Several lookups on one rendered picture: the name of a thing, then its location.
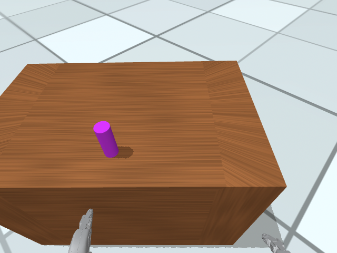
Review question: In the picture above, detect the left robot hand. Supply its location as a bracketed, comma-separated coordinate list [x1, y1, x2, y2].
[68, 209, 93, 253]

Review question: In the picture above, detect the can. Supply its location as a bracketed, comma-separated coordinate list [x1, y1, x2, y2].
[93, 121, 118, 158]

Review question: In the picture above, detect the right robot hand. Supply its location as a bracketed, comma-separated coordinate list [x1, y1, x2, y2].
[262, 233, 290, 253]

